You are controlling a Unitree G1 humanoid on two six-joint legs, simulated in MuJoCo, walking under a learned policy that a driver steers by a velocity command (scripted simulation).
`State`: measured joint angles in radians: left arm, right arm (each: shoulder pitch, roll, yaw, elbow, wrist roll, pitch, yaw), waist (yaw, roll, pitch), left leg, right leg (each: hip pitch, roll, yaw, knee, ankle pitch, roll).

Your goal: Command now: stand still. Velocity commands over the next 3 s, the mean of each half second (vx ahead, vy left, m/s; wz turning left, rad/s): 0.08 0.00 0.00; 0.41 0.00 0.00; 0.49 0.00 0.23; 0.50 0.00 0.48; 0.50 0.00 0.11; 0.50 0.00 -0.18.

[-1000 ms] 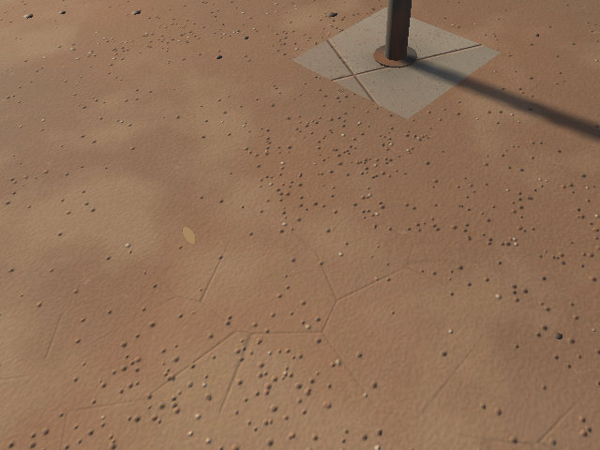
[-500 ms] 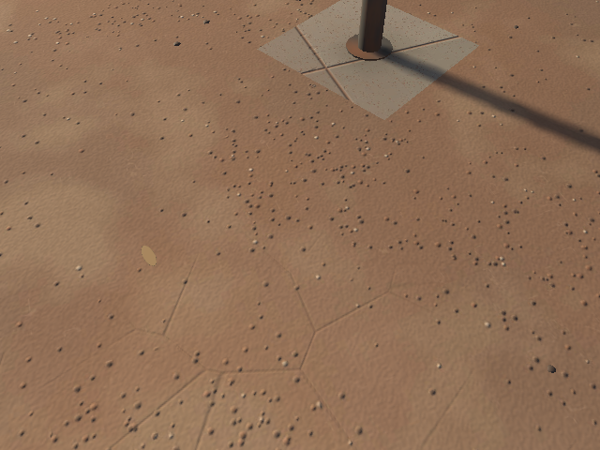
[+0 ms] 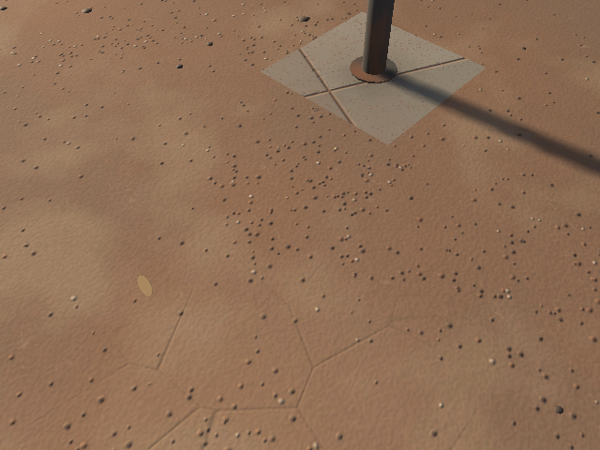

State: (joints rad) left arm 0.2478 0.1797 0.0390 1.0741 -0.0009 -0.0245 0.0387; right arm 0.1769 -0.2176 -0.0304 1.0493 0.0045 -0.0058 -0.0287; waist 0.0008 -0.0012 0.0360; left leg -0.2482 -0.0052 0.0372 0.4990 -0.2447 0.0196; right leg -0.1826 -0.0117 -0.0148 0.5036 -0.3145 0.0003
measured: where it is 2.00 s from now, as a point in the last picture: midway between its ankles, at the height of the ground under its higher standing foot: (275, 302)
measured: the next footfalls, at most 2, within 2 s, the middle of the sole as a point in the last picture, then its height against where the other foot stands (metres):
right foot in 1.04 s outside the picture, level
left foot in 1.62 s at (243, 348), level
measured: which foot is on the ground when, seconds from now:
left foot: down 0.00-1.00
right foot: down 0.00-0.58, up 0.60-1.00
